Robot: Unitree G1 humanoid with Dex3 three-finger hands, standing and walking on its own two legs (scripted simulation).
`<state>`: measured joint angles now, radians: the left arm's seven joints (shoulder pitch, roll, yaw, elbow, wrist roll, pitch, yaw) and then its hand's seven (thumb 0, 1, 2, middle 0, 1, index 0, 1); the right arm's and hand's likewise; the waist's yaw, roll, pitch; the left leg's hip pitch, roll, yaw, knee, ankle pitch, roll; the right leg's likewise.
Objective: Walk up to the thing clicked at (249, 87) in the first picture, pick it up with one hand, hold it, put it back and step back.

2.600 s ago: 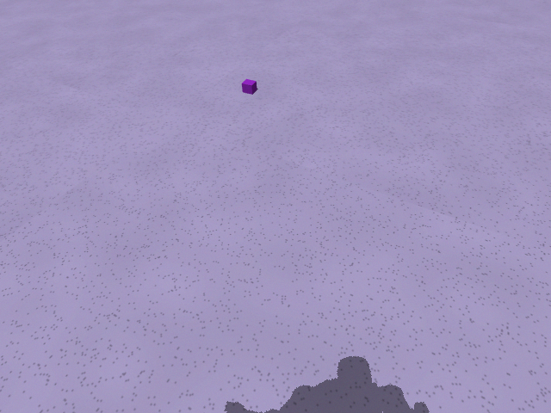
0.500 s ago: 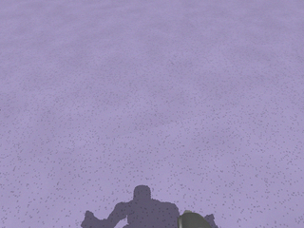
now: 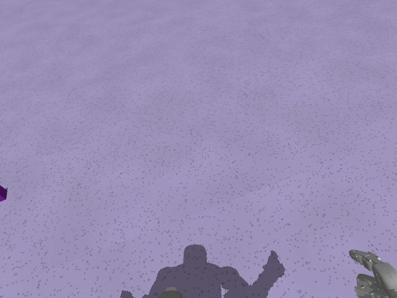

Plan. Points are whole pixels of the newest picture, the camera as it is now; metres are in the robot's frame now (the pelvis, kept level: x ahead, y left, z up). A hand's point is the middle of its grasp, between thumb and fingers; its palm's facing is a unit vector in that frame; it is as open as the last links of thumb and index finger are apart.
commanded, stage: walk up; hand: left
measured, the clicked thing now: out of the picture +0.82 +1.35 -0.71
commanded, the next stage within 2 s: none
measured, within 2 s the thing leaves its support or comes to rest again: neither
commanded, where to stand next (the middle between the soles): +0.37 +1.38 m, yaw -36 degrees
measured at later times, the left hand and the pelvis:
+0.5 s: hand (19, 250) +0.27 +0.49 -0.10, palm faces -0.12 -0.78 -0.61, open 7.4 cm; pelvis +0.15 +0.18 +0.00, yaw -7 degrees
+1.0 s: hand out of the picture +0.42 +0.65 -0.13, palm faces -0.33 -0.77 -0.54, open 7.4 cm; pelvis +0.25 +0.39 -0.01, yaw -16 degrees
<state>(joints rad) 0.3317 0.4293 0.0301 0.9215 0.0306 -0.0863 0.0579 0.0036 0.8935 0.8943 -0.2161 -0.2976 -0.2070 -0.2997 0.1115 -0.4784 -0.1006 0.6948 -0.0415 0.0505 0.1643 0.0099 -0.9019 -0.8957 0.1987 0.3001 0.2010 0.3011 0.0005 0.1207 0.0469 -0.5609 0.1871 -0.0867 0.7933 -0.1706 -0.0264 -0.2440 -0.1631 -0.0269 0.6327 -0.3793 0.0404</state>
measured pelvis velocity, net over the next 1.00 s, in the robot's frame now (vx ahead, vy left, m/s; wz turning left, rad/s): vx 0.25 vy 0.39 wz -0.28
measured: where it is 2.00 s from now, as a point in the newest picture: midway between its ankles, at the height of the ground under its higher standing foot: (54, 277)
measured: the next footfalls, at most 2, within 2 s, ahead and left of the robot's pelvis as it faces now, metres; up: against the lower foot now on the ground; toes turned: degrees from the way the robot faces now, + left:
left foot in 0.02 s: +0.15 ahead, +0.21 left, +0.00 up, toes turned +2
right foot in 0.36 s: +0.25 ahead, +0.04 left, +0.00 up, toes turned -14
